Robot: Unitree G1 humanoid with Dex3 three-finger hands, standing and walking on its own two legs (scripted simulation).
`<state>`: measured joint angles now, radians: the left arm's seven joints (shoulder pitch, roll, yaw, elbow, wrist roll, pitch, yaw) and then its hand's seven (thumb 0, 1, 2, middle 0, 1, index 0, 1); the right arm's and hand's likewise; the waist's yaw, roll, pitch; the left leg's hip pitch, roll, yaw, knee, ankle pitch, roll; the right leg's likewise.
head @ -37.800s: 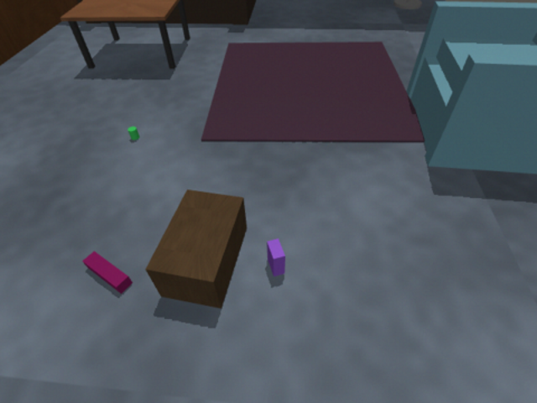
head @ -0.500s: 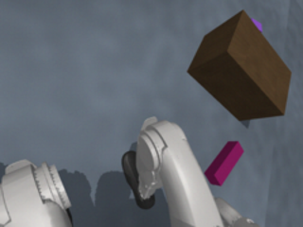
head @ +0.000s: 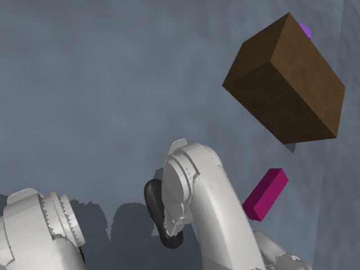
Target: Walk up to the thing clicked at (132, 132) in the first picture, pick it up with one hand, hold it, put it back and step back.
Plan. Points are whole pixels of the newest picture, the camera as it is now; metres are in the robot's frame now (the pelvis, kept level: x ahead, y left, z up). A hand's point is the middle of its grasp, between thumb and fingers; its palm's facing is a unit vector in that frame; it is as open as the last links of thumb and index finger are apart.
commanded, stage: close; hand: left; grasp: from above
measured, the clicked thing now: out of the picture +0.45 +0.40 -0.27
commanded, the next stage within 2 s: settle in 1.42 s
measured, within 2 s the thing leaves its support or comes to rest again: leaves its support in 1.80 s
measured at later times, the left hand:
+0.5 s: hand out of the picture +0.42 +0.38 -0.25, palm faces -0.47 -0.18 -0.86, open 12.5 cm
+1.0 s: hand out of the picture +0.43 +0.38 -0.25, palm faces -0.47 -0.18 -0.86, open 9.7 cm
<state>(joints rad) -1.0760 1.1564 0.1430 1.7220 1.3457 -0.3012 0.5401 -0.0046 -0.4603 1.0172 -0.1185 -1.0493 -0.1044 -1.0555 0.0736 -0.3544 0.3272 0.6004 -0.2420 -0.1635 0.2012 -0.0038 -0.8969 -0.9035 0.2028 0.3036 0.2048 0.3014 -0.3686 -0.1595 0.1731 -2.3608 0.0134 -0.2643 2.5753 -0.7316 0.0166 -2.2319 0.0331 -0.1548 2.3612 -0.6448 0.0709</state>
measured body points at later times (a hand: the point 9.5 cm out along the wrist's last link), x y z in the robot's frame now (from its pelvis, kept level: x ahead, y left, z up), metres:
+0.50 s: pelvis +0.00 +0.00 +0.00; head +0.27 +0.15 +0.32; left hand +0.44 +0.39 -0.20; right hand +0.08 -0.26 -0.05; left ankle +0.06 +0.12 -0.27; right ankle +0.12 -0.13 -0.27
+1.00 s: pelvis +0.00 +0.00 +0.00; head +0.28 +0.15 +0.32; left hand +0.45 +0.39 -0.20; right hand +0.08 -0.25 -0.05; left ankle +0.06 +0.12 -0.27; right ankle +0.12 -0.13 -0.27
